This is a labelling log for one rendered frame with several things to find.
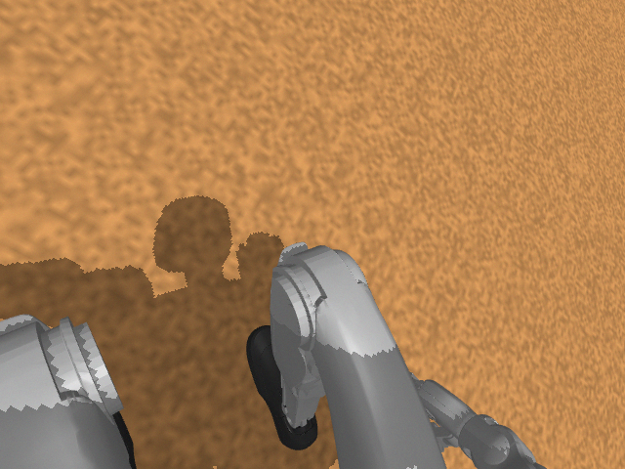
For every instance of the right robot arm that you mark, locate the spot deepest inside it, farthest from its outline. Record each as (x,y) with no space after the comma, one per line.
(493,446)

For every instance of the right robot foot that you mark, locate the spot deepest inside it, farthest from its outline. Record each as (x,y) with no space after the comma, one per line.
(267,379)

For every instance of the left robot foot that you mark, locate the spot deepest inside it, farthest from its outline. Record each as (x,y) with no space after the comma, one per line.
(126,438)

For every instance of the right robot hand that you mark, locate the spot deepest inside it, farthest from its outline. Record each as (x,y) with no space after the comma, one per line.
(448,411)

